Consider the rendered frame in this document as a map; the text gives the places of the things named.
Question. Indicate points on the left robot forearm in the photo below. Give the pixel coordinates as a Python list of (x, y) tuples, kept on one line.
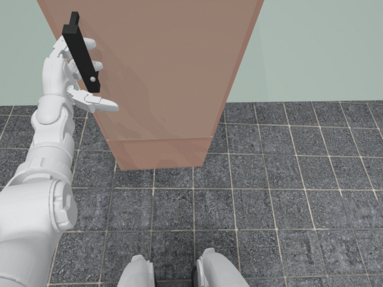
[(51, 152)]

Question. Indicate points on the left robot upper arm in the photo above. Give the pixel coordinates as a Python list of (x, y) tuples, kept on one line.
[(33, 218)]

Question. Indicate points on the left robot shin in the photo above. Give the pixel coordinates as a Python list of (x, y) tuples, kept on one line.
[(137, 257)]

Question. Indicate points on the robot left hand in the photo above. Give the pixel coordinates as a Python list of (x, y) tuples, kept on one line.
[(57, 77)]

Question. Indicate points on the handle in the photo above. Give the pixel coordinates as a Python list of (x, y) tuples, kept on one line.
[(78, 49)]

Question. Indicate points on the cupboard door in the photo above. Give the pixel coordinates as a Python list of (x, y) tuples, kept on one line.
[(166, 63)]

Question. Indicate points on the robot right thigh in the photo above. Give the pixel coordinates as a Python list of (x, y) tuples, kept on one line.
[(215, 270)]

